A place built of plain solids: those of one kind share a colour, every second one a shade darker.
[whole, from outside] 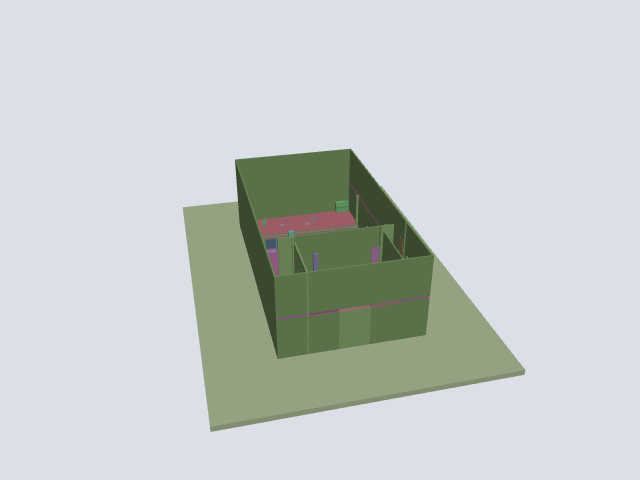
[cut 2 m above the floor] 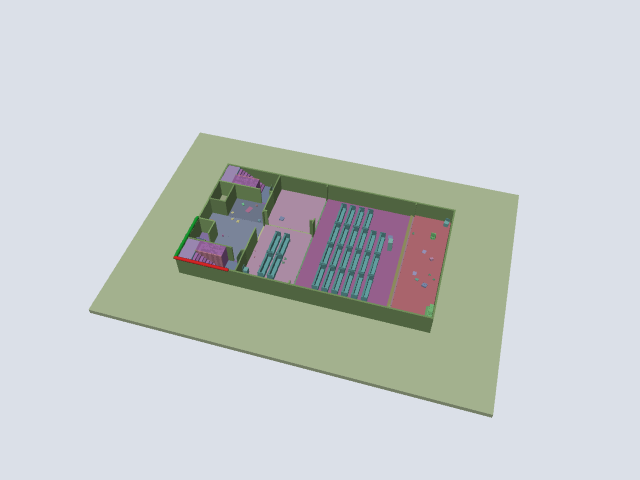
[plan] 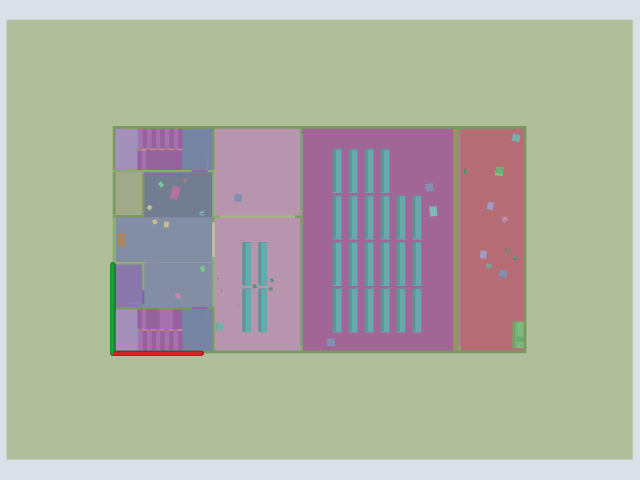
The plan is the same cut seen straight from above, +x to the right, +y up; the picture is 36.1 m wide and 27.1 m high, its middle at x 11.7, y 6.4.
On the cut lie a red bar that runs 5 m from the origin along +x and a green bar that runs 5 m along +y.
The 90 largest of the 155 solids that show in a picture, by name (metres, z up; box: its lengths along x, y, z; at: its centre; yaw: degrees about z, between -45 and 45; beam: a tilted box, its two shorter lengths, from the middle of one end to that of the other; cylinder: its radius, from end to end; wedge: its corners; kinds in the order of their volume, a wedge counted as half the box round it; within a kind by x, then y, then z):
{
 "under_1": {"box": [35.36, 24.84, 0.5], "at": [11.68, 6.42, -0.45]},
 "wall_1": {"box": [0.16, 2.33, 8.03], "at": [0.08, 1.32, 3.72]},
 "wall_2": {"box": [0.16, 2.4, 3.88], "at": [0.08, 3.82, 1.64]},
 "wall_3": {"box": [0.16, 2.54, 3.88], "at": [0.08, 6.42, 1.64]},
 "wall_4": {"box": [0.16, 7.6, 3.85], "at": [0.08, 6.42, 5.81]},
 "wall_5": {"box": [0.16, 2.4, 3.88], "at": [0.08, 9.02, 1.64]},
 "wall_6": {"box": [0.16, 2.33, 8.03], "at": [0.08, 11.52, 3.72]},
 "wall_7": {"box": [1.79, 0.13, 3.88], "at": [0.9, 5.08, 1.64]},
 "wall_8": {"box": [1.79, 0.13, 3.88], "at": [0.9, 7.75, 1.64]},
 "wall_9": {"box": [0.13, 1.46, 3.88], "at": [1.73, 4.29, 1.64]},
 "wall_10": {"box": [0.13, 2.4, 3.88], "at": [1.73, 9.02, 1.64]},
 "wall_11": {"box": [4.46, 0.13, 3.88], "at": [2.23, 2.56, 1.64]},
 "wall_12": {"box": [4.46, 0.13, 3.88], "at": [2.23, 10.29, 1.64]},
 "wall_13": {"box": [4.68, 0.13, 3.85], "at": [2.34, 2.56, 5.81]},
 "wall_14": {"box": [4.68, 0.13, 3.85], "at": [2.34, 10.29, 5.81]},
 "wall_15": {"box": [0.13, 2.33, 3.88], "at": [5.68, 1.32, 1.64]},
 "wall_16": {"box": [0.13, 1.17, 3.85], "at": [5.68, 1.91, 5.81]},
 "wall_17": {"box": [0.13, 2.8, 3.88], "at": [5.68, 4.02, 1.64]},
 "wall_18": {"box": [0.13, 7.6, 3.85], "at": [5.68, 6.42, 5.81]},
 "wall_19": {"box": [0.13, 2.44, 3.88], "at": [5.68, 9.0, 1.64]},
 "wall_20": {"box": [0.13, 1.18, 3.85], "at": [5.68, 10.94, 5.81]},
 "wall_21": {"box": [0.13, 2.33, 3.88], "at": [5.68, 11.52, 1.64]},
 "wall_22": {"box": [23.36, 0.16, 8.03], "at": [11.68, 0.08, 3.72]},
 "wall_23": {"box": [23.36, 0.16, 8.03], "at": [11.68, 12.76, 3.72]},
 "wall_24": {"box": [0.16, 12.52, 8.03], "at": [23.28, 6.42, 3.72]},
 "stair_1": {"box": [0.28, 1.11, 2.06], "at": [1.55, 0.71, 0.73]},
 "stair_2": {"box": [0.28, 1.11, 2.06], "at": [1.55, 12.12, 0.73]},
 "stair_3": {"box": [0.53, 1.11, 1.89], "at": [1.67, 0.71, 0.64]},
 "stair_4": {"box": [0.53, 1.11, 1.89], "at": [1.67, 12.12, 0.64]},
 "stair_5": {"box": [0.78, 1.11, 1.71], "at": [1.8, 0.71, 0.56]},
 "stair_6": {"box": [0.78, 1.11, 1.71], "at": [1.8, 12.12, 0.56]},
 "stair_7": {"box": [1.03, 1.11, 1.53], "at": [1.92, 0.71, 0.47]},
 "stair_8": {"box": [1.03, 1.11, 1.53], "at": [1.92, 12.12, 0.47]},
 "stair_9": {"box": [1.28, 1.11, 1.36], "at": [2.05, 0.71, 0.38]},
 "stair_10": {"box": [1.28, 1.11, 1.36], "at": [2.05, 12.12, 0.38]},
 "stair_11": {"box": [1.53, 1.11, 1.18], "at": [2.17, 0.71, 0.29]},
 "stair_12": {"box": [1.53, 1.11, 1.18], "at": [2.17, 12.12, 0.29]},
 "stair_13": {"box": [1.78, 1.11, 1.01], "at": [2.3, 0.71, 0.2]},
 "stair_14": {"box": [1.78, 1.11, 1.01], "at": [2.3, 12.12, 0.2]},
 "stair_15": {"box": [2.03, 1.11, 0.83], "at": [2.42, 0.71, 0.11]},
 "stair_16": {"box": [2.03, 1.11, 0.83], "at": [2.42, 12.12, 0.11]},
 "stair_17": {"box": [2.28, 1.11, 0.65], "at": [2.55, 0.71, 0.03]},
 "stair_18": {"box": [2.28, 1.11, 0.65], "at": [2.55, 12.12, 0.03]},
 "stair_19": {"box": [2.53, 1.11, 2.42], "at": [2.65, 1.94, 0.91]},
 "stair_20": {"box": [2.53, 1.11, 2.42], "at": [2.65, 10.9, 0.91]},
 "stair_21": {"box": [2.53, 1.11, 0.48], "at": [2.67, 0.71, -0.06]},
 "stair_22": {"box": [2.53, 1.11, 0.48], "at": [2.67, 12.12, -0.06]},
 "stair_23": {"box": [2.28, 1.11, 2.59], "at": [2.77, 1.94, 1.0]},
 "stair_24": {"box": [2.28, 1.11, 2.59], "at": [2.77, 10.9, 1.0]},
 "stair_25": {"box": [2.03, 1.11, 2.77], "at": [2.9, 1.94, 1.08]},
 "stair_26": {"box": [2.03, 1.11, 2.77], "at": [2.9, 10.9, 1.08]},
 "stair_27": {"box": [1.28, 1.11, 3.3], "at": [3.27, 1.94, 1.35]},
 "stair_28": {"box": [0.78, 1.11, 3.65], "at": [3.52, 1.94, 1.53]},
 "stair_29": {"box": [0.53, 1.11, 3.83], "at": [3.65, 1.94, 1.61]},
 "floor_prayer_hall_1": {"box": [8.78, 12.52, 0.5], "at": [15.11, 6.42, -0.25]},
 "floor_ark_1": {"box": [3.57, 12.52, 0.79], "at": [21.41, 6.42, -0.11]},
 "floor_under_gallery_1": {"box": [4.84, 7.5, 0.5], "at": [8.17, 3.91, -0.25]},
 "floor_under_gallery_2": {"box": [4.84, 4.9, 0.5], "at": [8.17, 10.23, -0.25]},
 "floor_vestibule_1": {"box": [5.46, 2.54, 0.5], "at": [2.89, 6.42, -0.25]},
 "floor_vestibule_2": {"box": [3.83, 2.53, 0.5], "at": [3.71, 3.88, -0.25]},
 "floor_vestibule_3": {"box": [3.83, 2.53, 0.5], "at": [3.71, 8.96, -0.25]},
 "stair_landing_1": {"box": [1.25, 2.33, 2.24], "at": [0.78, 1.32, 0.82]},
 "stair_landing_2": {"box": [1.25, 2.33, 2.24], "at": [0.78, 11.52, 0.82]},
 "upper_floor_gallery_1": {"box": [4.97, 12.52, 0.16], "at": [8.23, 6.42, 3.8]},
 "pew_1": {"box": [0.38, 2.49, 0.44], "at": [7.62, 2.42, 0.22]},
 "pew_2": {"box": [0.38, 2.49, 0.44], "at": [7.62, 5.05, 0.22]},
 "pew_3": {"box": [0.38, 2.49, 0.44], "at": [8.52, 2.42, 0.22]},
 "pew_4": {"box": [0.38, 2.49, 0.44], "at": [8.52, 5.05, 0.22]},
 "pew_5": {"box": [0.38, 2.49, 0.44], "at": [14.53, 2.42, 0.22]},
 "pew_6": {"box": [0.38, 2.49, 0.44], "at": [14.53, 5.05, 0.22]},
 "pew_7": {"box": [0.38, 2.49, 0.44], "at": [15.43, 2.42, 0.22]},
 "pew_8": {"box": [0.38, 2.49, 0.44], "at": [15.43, 5.05, 0.22]},
 "pew_9": {"box": [0.38, 2.49, 0.44], "at": [15.43, 7.67, 0.22]},
 "pew_10": {"box": [0.38, 2.49, 0.44], "at": [15.43, 10.3, 0.22]},
 "pew_11": {"box": [0.38, 2.49, 0.44], "at": [16.33, 2.42, 0.22]},
 "pew_12": {"box": [0.38, 2.49, 0.44], "at": [16.33, 5.05, 0.22]},
 "pew_13": {"box": [0.38, 2.49, 0.44], "at": [16.33, 7.67, 0.22]},
 "pew_14": {"box": [0.38, 2.49, 0.44], "at": [17.23, 2.42, 0.22]},
 "pew_15": {"box": [0.38, 2.49, 0.44], "at": [17.23, 5.05, 0.22]},
 "pew_16": {"box": [0.38, 2.49, 0.44], "at": [17.23, 7.67, 0.22]},
 "floor_women_lobby_1": {"box": [1.71, 2.33, 0.5], "at": [4.76, 1.32, -0.25]},
 "floor_women_lobby_2": {"box": [1.71, 2.33, 0.5], "at": [4.76, 11.52, -0.25]},
 "floor_cellar_stair_1": {"box": [1.5, 2.4, 0.5], "at": [0.91, 9.02, -0.25]},
 "floor_cloak_room_1": {"box": [1.5, 2.4, 0.5], "at": [0.91, 3.82, -0.25]},
 "floor_gap_ark_steps_1": {"box": [0.13, 12.02, 0.79], "at": [19.57, 6.42, -0.11]},
 "wall_band_1": {"box": [23.36, 0.16, 0.31], "at": [11.68, 0.08, 3.73]},
 "stair_guard_1": {"box": [0.08, 12.52, 0.94], "at": [10.68, 6.42, 4.35]},
 "ark_steps_tread_1": {"box": [0.28, 12.52, 0.19], "at": [19.36, 6.42, 0.05]},
 "piano_upright_1": {"box": [0.36, 1.5, 1.22], "at": [23.01, 1.04, 0.9]},
 "floor_gap_gallery_line_1": {"box": [0.13, 6.9, 0.5], "at": [10.65, 3.91, -0.25]}
}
